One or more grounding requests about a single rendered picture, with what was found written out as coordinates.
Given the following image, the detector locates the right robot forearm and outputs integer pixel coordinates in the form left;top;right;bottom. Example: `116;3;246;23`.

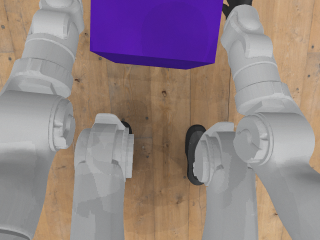
220;4;315;141

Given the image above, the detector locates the carton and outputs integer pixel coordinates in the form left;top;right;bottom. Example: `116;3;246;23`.
90;0;224;70

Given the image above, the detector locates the left robot forearm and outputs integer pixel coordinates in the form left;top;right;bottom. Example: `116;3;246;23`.
0;0;85;99

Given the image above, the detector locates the right robot upper arm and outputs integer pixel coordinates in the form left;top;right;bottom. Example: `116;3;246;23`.
233;112;320;240

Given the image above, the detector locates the robot right shin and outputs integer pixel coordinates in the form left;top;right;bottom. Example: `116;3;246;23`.
193;121;252;183

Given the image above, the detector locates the right robot thigh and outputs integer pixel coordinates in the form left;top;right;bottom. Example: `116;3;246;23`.
196;131;259;240

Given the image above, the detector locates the right robot hand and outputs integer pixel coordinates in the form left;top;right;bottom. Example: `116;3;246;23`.
222;0;253;20

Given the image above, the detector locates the left robot upper arm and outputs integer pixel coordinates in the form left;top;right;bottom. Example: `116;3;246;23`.
0;90;76;240

